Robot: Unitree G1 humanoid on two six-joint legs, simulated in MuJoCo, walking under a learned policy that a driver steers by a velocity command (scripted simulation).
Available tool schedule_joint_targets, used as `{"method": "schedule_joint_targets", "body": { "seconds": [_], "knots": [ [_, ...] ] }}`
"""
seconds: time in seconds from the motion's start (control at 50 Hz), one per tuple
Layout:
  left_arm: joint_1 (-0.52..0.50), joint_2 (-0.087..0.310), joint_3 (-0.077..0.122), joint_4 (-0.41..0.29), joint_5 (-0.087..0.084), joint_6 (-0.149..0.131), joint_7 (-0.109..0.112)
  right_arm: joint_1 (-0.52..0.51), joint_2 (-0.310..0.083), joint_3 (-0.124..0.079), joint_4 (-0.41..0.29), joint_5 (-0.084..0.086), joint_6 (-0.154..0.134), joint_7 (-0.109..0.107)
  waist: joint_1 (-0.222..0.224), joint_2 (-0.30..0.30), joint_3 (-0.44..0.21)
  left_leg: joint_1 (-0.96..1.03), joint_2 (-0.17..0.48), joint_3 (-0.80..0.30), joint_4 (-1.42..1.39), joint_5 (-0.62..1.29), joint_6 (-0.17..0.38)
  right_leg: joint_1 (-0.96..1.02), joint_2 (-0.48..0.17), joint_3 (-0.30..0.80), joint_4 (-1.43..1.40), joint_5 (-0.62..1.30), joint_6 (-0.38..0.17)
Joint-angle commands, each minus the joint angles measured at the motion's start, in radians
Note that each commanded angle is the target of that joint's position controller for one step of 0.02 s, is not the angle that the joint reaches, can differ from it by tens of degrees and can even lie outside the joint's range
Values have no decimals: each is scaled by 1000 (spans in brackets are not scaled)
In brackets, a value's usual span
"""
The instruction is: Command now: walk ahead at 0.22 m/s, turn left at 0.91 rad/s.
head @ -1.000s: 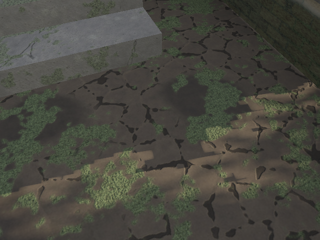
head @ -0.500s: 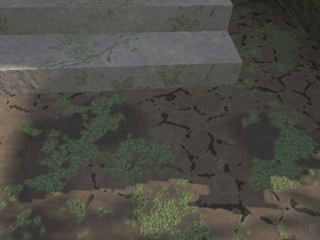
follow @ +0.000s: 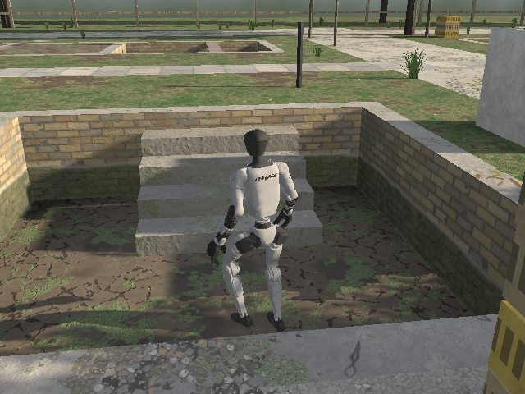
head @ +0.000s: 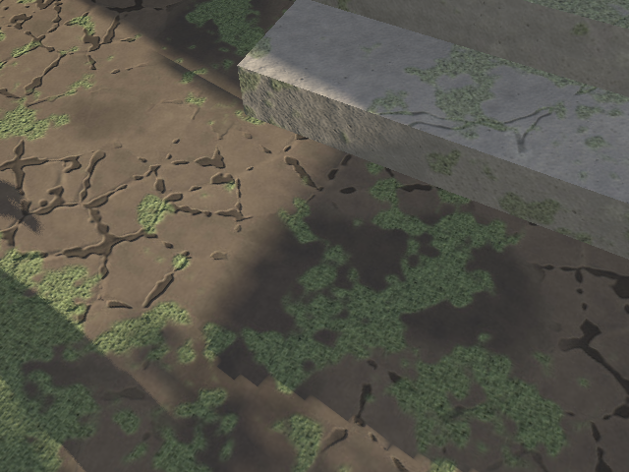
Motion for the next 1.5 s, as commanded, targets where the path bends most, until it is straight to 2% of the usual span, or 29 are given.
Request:
{"method": "schedule_joint_targets", "body": {
  "seconds": [0.02,0.14,0.16,0.18,0.2,0.22,0.28,0.34,0.42,0.52,0.58,0.6,0.62,0.64,0.7,0.92,0.98,1.02,1.04,1.06,1.12,1.16,1.22,1.3,1.38,1.42,1.44,1.48,1.5],
  "knots": [
    [-135,79,8,-91,-9,-22,-4,108,71,40,-64,3,7,30,-102,-186,-142,226,46,-22,-226,211,19,-65,-227,35,-130,588,-107],
    [5,146,21,-51,-20,18,-12,129,27,37,-35,-31,-33,19,-87,-95,-153,486,-62,-12,-569,249,56,-6,-188,28,104,512,-68],
    [80,117,10,-37,-11,28,-17,184,-8,34,-11,-47,-55,5,-96,4,-199,616,-12,-38,-631,486,62,-46,-128,6,246,367,-40],
    [191,-2,-24,-52,-4,40,-25,213,-45,44,-29,-58,-72,-13,-62,226,-329,831,344,-328,-551,1141,127,-194,-50,8,492,-384,-1],
    [260,4,-31,-22,-51,83,-12,200,-33,53,-43,0,-67,-36,-77,200,-509,795,460,-432,-596,1139,259,-133,29,193,601,-504,2],
    [181,70,-13,-28,-44,106,-10,164,-39,47,-41,22,-50,-51,-80,122,-434,707,393,-363,-652,892,252,-155,29,234,668,-453,-2],
    [94,87,8,-43,-6,117,-12,38,-19,57,-40,24,-28,-85,-14,98,-205,511,291,-187,-741,653,179,-223,14,217,699,-302,2],
    [112,52,17,-43,-7,138,-16,25,17,62,-45,13,-36,-91,6,36,-222,458,286,-104,-770,540,186,-191,26,195,748,-254,15],
    [29,58,28,-107,8,153,-70,51,-23,34,-36,3,-54,-73,-11,137,-198,425,320,-164,-969,-350,140,-248,-7,168,584,-195,-26],
    [96,56,36,-92,-18,153,-111,-48,-71,6,-57,-5,-61,-73,60,102,-184,283,308,21,-986,-358,31,16,29,64,333,-244,-99],
    [307,31,30,8,-24,139,-91,-149,-36,8,-76,-4,-34,-63,163,-138,-95,126,202,188,-611,-367,-39,211,74,39,38,-176,-146],
    [344,48,30,27,-12,127,-76,-148,46,34,-70,-6,-18,-49,179,-337,-6,-90,107,221,-212,-409,-51,229,-29,279,-18,-337,-187],
    [252,86,8,-39,-13,110,-61,-182,168,81,-119,-13,-8,-41,103,-336,54,-335,26,89,65,-305,-80,108,-176,670,-67,-601,-234],
    [139,161,27,-109,-3,111,-35,-262,120,80,-216,-19,-31,-23,82,-311,48,-448,29,-57,52,-155,-113,66,-266,983,-370,-820,-318],
    [68,206,55,-155,0,74,-17,-144,-51,36,-123,-39,-69,-15,19,-117,-13,-282,62,-70,-29,116,-139,104,-175,768,-332,-438,-275],
    [282,138,50,-65,-15,18,-14,-368,28,71,-191,3,-70,14,124,-188,-11,-107,-32,-23,-427,182,-99,248,-66,642,-238,153,-256],
    [172,182,60,-81,-21,14,-7,-231,-7,60,-179,10,-83,-2,23,-211,-61,229,-69,-17,-547,126,-60,150,-69,632,-144,505,-207],
    [82,223,71,-97,-19,-3,-26,174,-109,15,-81,10,-93,-48,-184,-141,-291,785,-40,-40,-529,54,-11,-49,23,556,292,690,-149],
    [70,113,41,-122,-11,-19,-29,415,-188,-11,-55,-17,-98,-75,-263,4,-468,1059,197,-287,-559,-376,9,-225,111,490,644,288,-150],
    [141,-8,6,-181,-63,-15,-34,352,-256,-15,-62,-54,-101,-68,-141,328,-534,1123,448,-889,-839,-767,72,-493,202,415,895,-307,-129],
    [3,104,15,-140,2,23,-51,154,-41,23,-57,-29,-92,-59,-82,9,-194,724,338,-559,-853,-406,83,-526,21,332,896,-49,-133],
    [-36,64,3,-158,22,45,-80,194,-2,39,1,-21,-108,-57,-51,52,-111,599,283,-374,-894,-212,77,-512,-24,332,852,-37,-112],
    [-115,10,-25,-195,25,57,-98,258,30,50,70,0,-150,-28,-25,40,-41,537,263,-266,-969,-67,97,-571,-17,385,790,17,-100],
    [-298,59,-42,-267,30,36,-115,230,-21,42,94,14,-162,-24,10,-2,35,434,171,-43,-1082,177,96,-467,1,253,392,191,-78],
    [-342,61,-54,-261,29,11,-103,296,-154,17,131,22,-162,-16,7,-4,-16,516,195,-24,-1012,795,102,-169,62,150,205,168,-88],
    [-97,126,-22,-186,41,5,-65,313,-197,11,152,20,-146,-30,130,34,-197,570,182,-13,-645,1057,74,132,125,154,137,82,-104],
    [76,182,2,-135,58,0,-42,301,-173,21,147,25,-145,-34,215,46,-289,407,131,-11,-373,870,59,389,56,207,138,88,-100],
    [191,322,37,-127,80,-4,-17,431,41,66,80,66,-135,-32,111,-341,-583,15,-45,-96,292,-166,60,659,-420,920,-65,-218,-130],
    [109,240,27,-129,58,0,-23,341,-29,48,86,57,-122,-39,93,-190,-454,-30,17,-133,313,-42,73,520,-354,827,-101,-181,-117]
  ]
}}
